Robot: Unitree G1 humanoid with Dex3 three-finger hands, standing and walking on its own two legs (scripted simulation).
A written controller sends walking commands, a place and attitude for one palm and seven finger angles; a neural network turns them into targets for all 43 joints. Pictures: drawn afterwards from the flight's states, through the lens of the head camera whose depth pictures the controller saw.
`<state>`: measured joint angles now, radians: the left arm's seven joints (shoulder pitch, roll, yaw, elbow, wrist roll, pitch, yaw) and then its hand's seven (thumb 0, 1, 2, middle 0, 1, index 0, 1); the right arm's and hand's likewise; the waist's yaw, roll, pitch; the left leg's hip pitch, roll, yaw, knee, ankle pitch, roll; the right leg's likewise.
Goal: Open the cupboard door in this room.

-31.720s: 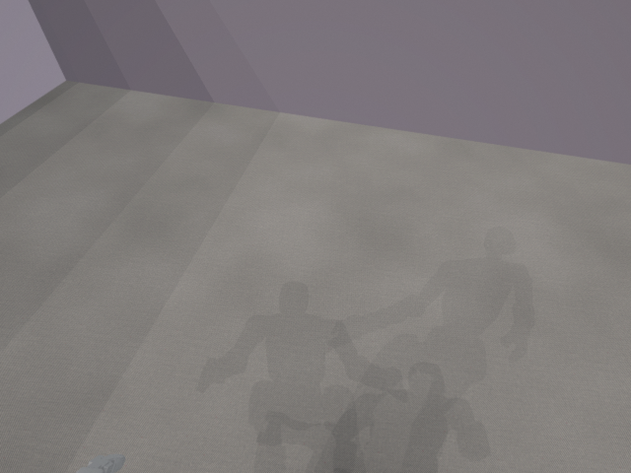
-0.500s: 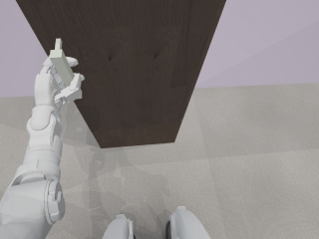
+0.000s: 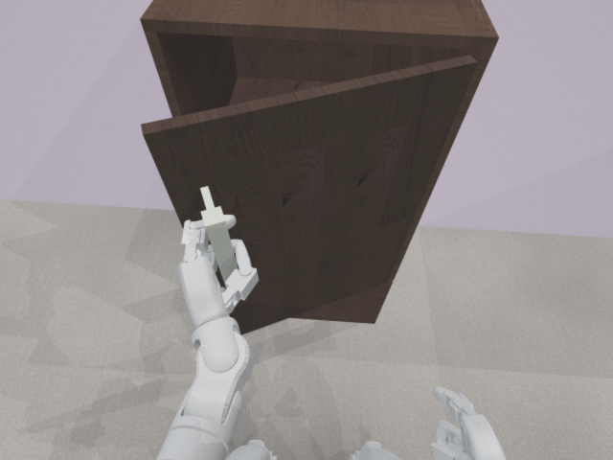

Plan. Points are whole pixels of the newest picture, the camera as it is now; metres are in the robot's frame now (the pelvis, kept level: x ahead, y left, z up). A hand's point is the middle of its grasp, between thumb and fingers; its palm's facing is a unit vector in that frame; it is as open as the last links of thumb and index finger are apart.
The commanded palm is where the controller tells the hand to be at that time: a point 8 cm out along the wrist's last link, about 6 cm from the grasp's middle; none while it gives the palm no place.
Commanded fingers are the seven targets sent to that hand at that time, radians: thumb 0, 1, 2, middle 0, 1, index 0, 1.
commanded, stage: pull the door open along its arc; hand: left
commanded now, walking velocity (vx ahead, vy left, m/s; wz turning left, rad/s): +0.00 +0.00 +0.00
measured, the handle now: (220, 239) +0.39 +0.15 +0.05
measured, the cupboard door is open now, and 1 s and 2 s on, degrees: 25 40 39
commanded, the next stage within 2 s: open thumb and fingers to let go in 0.26 s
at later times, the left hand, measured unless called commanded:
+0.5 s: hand (284, 323) +0.28 +0.05 +0.05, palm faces +0.39 -0.92 -0.02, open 6.4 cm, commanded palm +0.22 +0.10 +0.04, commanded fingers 0.00 0.34 0.66 -0.36 -1.29 -0.36 -1.29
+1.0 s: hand (276, 327) +0.27 +0.06 +0.05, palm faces +0.39 -0.92 +0.01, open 13.9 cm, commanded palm +0.23 +0.10 +0.04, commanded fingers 0.00 -0.50 0.30 -0.21 -0.65 -0.21 -0.65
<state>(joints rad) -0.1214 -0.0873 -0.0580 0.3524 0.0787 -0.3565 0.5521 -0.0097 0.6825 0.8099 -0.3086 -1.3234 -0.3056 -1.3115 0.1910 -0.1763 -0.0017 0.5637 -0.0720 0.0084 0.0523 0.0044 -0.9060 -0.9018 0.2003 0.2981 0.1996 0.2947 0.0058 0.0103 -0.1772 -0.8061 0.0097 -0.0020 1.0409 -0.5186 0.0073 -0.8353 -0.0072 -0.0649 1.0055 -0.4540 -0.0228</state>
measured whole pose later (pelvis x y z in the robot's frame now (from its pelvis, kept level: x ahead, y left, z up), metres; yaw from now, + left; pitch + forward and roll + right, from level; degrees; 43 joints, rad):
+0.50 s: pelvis -0.01 -0.04 +0.00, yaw +2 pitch +13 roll +0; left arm 0.16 -0.09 -0.23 0.12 0.10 -0.26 0.57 -0.01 0.61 0.77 -0.35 -1.32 -0.35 -1.33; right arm 0.18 -0.18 0.02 0.56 -0.07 -0.05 0.01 0.01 -0.90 -0.90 0.20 0.30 0.20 0.29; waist 0.00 0.02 -0.17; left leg -0.76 0.01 -0.05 1.04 -0.51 -0.04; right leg -0.79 0.00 -0.11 1.04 -0.48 -0.07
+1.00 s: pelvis -0.02 -0.03 -0.01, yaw +2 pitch +13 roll +0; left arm 0.12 -0.10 -0.20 0.17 0.09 -0.32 0.56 0.00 -0.43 0.34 -0.28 -1.06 -0.28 -1.06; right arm 0.20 -0.19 0.00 0.58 -0.07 -0.07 0.00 0.01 -0.90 -0.90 0.20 0.30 0.20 0.29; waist 0.00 0.03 -0.16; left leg -0.79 0.01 -0.04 1.06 -0.50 -0.03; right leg -0.82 -0.01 -0.10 1.05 -0.46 -0.06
